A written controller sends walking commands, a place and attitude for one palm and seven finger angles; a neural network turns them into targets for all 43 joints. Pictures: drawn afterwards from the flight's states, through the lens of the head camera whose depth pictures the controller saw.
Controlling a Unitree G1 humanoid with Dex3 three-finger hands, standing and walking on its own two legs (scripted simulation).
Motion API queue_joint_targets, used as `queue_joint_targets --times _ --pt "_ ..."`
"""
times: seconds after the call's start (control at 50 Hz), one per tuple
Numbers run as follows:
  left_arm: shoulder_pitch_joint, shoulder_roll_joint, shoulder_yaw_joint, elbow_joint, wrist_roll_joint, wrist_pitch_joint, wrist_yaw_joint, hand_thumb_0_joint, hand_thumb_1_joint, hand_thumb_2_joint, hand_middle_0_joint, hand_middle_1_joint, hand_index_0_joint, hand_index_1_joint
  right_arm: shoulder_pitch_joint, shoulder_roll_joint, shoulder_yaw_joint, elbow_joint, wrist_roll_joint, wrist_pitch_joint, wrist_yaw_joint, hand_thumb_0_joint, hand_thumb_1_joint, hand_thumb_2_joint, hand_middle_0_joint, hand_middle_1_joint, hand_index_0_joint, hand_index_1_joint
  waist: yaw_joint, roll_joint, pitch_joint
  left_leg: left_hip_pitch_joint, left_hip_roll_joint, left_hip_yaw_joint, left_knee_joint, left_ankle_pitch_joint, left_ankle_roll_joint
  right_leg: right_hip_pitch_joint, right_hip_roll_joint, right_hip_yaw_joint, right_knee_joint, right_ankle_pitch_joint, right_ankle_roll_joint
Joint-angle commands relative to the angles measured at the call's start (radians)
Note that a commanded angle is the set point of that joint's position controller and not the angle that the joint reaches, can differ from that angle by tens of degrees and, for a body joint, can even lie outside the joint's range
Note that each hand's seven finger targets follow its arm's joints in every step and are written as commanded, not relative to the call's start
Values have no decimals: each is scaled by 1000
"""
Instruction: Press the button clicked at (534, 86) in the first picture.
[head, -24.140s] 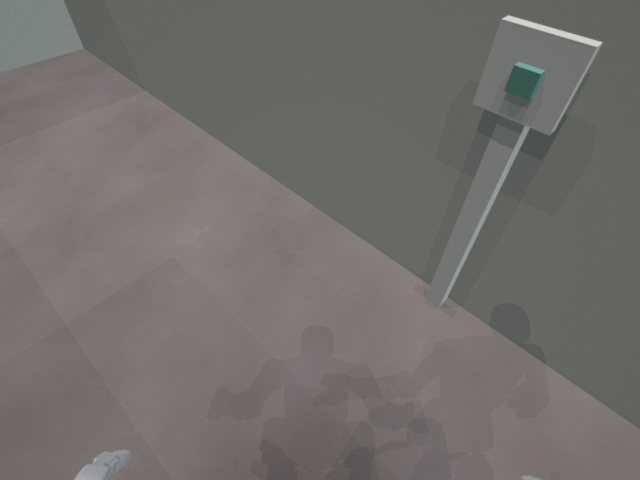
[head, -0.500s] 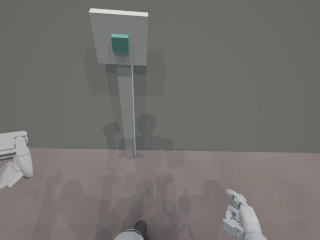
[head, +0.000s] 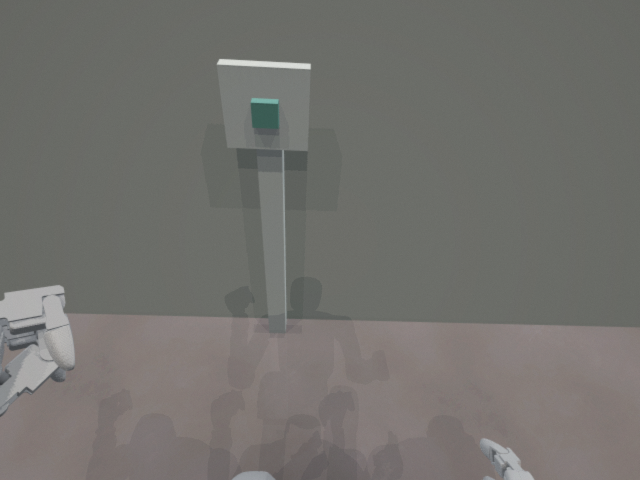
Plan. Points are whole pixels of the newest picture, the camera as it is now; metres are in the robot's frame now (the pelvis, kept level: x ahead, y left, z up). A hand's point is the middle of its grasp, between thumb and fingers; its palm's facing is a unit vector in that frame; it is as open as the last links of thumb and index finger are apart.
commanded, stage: stop stepping back and stand still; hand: left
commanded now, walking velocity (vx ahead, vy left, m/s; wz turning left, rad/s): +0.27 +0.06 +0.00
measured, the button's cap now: (265, 112) +0.77 +0.17 +0.11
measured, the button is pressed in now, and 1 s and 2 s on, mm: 0 0 0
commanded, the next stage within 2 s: let the arm hang, fingers relaxed in 1.58 s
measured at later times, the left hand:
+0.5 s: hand (68, 344) +0.19 +0.25 +0.16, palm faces +0.40 -0.78 -0.49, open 3.1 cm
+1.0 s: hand (65, 303) +0.24 +0.28 +0.16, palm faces +0.33 -0.82 -0.47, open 3.1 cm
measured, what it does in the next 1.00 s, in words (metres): steps on the spot: left foot, then left foot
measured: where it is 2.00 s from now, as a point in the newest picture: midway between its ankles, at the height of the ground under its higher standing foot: outside the picture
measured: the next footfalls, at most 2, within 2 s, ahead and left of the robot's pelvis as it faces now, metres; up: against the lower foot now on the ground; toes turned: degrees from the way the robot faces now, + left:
left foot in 0.14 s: +0.02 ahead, +0.17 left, +0.00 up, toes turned +5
left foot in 0.62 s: +0.08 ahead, +0.14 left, +0.00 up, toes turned +6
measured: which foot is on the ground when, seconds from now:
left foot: up 0.00-0.12, down 0.14-0.34, up 0.36-0.60, down 0.62-1.00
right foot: down 0.00-1.00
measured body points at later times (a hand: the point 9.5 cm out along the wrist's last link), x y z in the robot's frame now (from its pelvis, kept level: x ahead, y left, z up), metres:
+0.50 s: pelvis +0.02 +0.01 +0.00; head +0.03 -0.01 +0.45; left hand +0.17 +0.29 +0.18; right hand +0.17 -0.22 -0.11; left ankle -0.01 +0.13 -0.69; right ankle +0.05 -0.06 -0.73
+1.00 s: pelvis +0.06 +0.04 +0.01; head +0.08 +0.05 +0.45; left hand +0.21 +0.32 +0.18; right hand +0.25 -0.17 -0.07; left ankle +0.04 +0.13 -0.73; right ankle +0.05 -0.06 -0.73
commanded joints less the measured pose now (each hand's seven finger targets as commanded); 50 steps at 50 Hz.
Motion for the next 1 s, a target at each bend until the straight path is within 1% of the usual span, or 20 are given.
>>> queue_joint_targets --times 0.0,0.04,0.08,0.12,0.14,0.18,0.24,0.28,0.3,0.32,0.34,0.38,0.46,0.54,0.6,0.62,0.66,0.74,0.8,0.98 --pt "-150 86 61 -55 9 -52 48 0 900 900 -1300 -1500 -1300 -1500 -144 -121 -37 -165 1 -94 -42 0 -900 -900 200 300 200 300 -31 -22 109 164 69 -2 -238 -70 38 -217 -294 328 -370 -523 -90" --pt "-180 87 42 -127 14 -64 61 0 900 900 -1300 -1500 -1300 -1500 -144 -118 -32 -168 -1 -119 -50 0 -900 -900 200 300 200 300 -22 -42 50 279 46 47 -476 -86 51 -107 -263 281 -292 -402 -73" --pt "-197 89 37 -185 15 -79 73 0 900 900 -1300 -1500 -1300 -1500 -100 -117 -21 -169 -11 -143 -57 0 -900 -900 200 300 200 300 -36 34 15 422 15 58 -705 -116 66 -69 -171 190 -139 -364 -29" --pt "-221 90 48 -263 22 -102 80 0 900 900 -1300 -1500 -1300 -1500 -80 -145 -27 -187 -9 -157 -45 0 -900 -900 200 300 200 300 -36 399 57 550 316 -440 -862 -184 195 -332 -5 28 284 -241 71" --pt "-210 120 72 -249 31 -108 81 0 900 900 -1300 -1500 -1300 -1500 -78 -127 -29 -187 -8 -162 -39 0 -900 -900 200 300 200 300 -41 322 75 512 393 -523 -874 -51 244 -378 -11 58 434 -246 82" --pt "-113 142 129 -192 18 -101 63 0 900 900 -1300 -1500 -1300 -1500 -96 -123 -40 -161 2 -160 -13 0 -900 -900 200 300 200 300 -27 202 101 335 347 -403 -858 -30 228 -282 -59 103 421 -181 74" --pt "-23 116 131 -163 5 -79 60 0 900 900 -1300 -1500 -1300 -1500 -111 -133 -39 -178 15 -142 -4 0 -900 -900 200 300 200 300 -14 222 93 159 227 -115 -769 -65 130 44 -14 -10 129 -58 89" --pt "-7 113 128 -107 3 -76 58 0 900 900 -1300 -1500 -1300 -1500 -118 -124 -32 -181 12 -123 -4 0 -900 -900 200 300 200 300 -16 172 85 49 179 -86 -675 -159 93 215 -11 14 -1 -68 84" --pt "-26 121 132 -92 5 -74 57 0 900 900 -1300 -1500 -1300 -1500 -123 -121 -36 -185 13 -117 -4 0 -900 -900 200 300 200 300 -15 66 87 30 125 -40 -550 -179 65 223 -56 123 -103 -112 62" --pt "-41 144 145 -85 8 -73 58 0 900 900 -1300 -1500 -1300 -1500 -122 -115 -44 -189 12 -108 -4 0 -900 -900 200 300 200 300 -19 -136 83 -8 37 -2 -327 -192 36 185 -201 399 -248 -214 -5" --pt "-39 141 149 -64 1 -67 60 0 900 900 -1300 -1500 -1300 -1500 -129 -124 -48 -192 10 -103 -3 0 -900 -900 200 300 200 300 -17 -207 76 -8 2 -22 -143 -191 23 135 -341 607 -350 -166 -66" --pt "-54 103 119 -80 -4 -88 56 0 900 900 -1300 -1500 -1300 -1500 -102 -133 -57 -166 16 -100 8 0 -900 -900 200 300 200 300 -35 -138 23 55 31 -79 -34 -109 17 112 -324 524 -350 -108 -26" --pt "-19 122 130 -140 1 -111 67 0 900 900 -1300 -1500 -1300 -1500 -152 -95 -21 -179 7 -93 -10 0 -900 -900 200 300 200 300 -22 -94 -19 178 43 -19 -301 -50 14 135 -256 260 -248 153 -59" --pt "-33 119 116 -193 1 -116 83 0 900 900 -1300 -1500 -1300 -1500 -145 -108 -28 -180 2 -111 -26 0 -900 -900 200 300 200 300 -16 -16 0 392 21 8 -638 107 34 78 -202 202 -221 58 -11" --pt "-48 115 108 -222 0 -128 76 0 900 900 -1300 -1500 -1300 -1500 -144 -146 -43 -201 6 -111 -24 0 -900 -900 200 300 200 300 6 183 9 435 191 -215 -737 258 94 44 -75 138 -80 68 79" --pt "-53 124 112 -214 2 -127 73 0 900 900 -1300 -1500 -1300 -1500 -142 -149 -42 -206 15 -111 -20 0 -900 -900 200 300 200 300 9 169 3 407 203 -213 -724 315 95 74 -57 120 -66 103 97" --pt "-18 116 118 -159 2 -115 62 0 900 900 -1300 -1500 -1300 -1500 -146 -117 -27 -198 17 -110 -21 0 -900 -900 200 300 200 300 -4 211 34 316 170 -171 -743 288 74 136 -55 98 -83 145 84" --pt "8 97 105 -110 -9 -104 52 0 900 900 -1300 -1500 -1300 -1500 -132 -127 -39 -204 25 -98 -9 0 -900 -900 200 300 200 300 -16 53 -30 354 108 -84 -639 424 31 208 -94 140 -119 427 67" --pt "31 94 97 -120 -19 -94 47 0 900 900 -1300 -1500 -1300 -1500 -129 -128 -38 -221 27 -82 -3 0 -900 -900 200 300 200 300 -19 30 -86 383 96 -61 -615 467 23 243 -111 144 -105 564 62" --pt "24 117 113 -189 -25 -86 52 0 900 900 -1300 -1500 -1300 -1500 -137 -120 -23 -245 21 -69 -13 0 -900 -900 200 300 200 300 -10 121 -73 399 109 -83 -670 486 20 224 -75 107 -99 429 64"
